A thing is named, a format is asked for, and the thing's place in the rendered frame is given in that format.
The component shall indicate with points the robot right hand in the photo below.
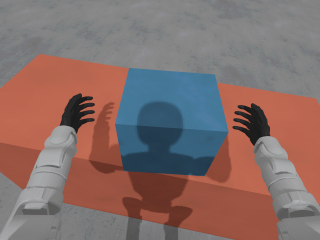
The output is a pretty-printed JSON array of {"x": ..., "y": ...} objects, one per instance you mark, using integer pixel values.
[{"x": 257, "y": 124}]

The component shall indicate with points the robot left hand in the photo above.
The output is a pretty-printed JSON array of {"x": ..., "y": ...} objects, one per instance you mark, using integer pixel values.
[{"x": 72, "y": 115}]

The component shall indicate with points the right robot upper arm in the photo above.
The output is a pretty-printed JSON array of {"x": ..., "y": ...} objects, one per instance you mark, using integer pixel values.
[{"x": 299, "y": 228}]

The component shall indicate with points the right robot forearm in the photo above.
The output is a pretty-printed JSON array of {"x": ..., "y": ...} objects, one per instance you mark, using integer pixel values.
[{"x": 289, "y": 195}]

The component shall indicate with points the carton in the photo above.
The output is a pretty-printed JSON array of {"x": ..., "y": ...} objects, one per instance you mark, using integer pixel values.
[{"x": 170, "y": 122}]

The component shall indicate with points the pedestal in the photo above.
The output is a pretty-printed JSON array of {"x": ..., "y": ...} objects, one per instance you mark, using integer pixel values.
[{"x": 230, "y": 201}]

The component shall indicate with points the left robot upper arm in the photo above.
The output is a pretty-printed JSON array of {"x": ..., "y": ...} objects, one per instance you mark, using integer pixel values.
[{"x": 33, "y": 227}]

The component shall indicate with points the left robot forearm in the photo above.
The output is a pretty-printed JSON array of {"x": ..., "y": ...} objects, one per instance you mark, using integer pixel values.
[{"x": 43, "y": 194}]

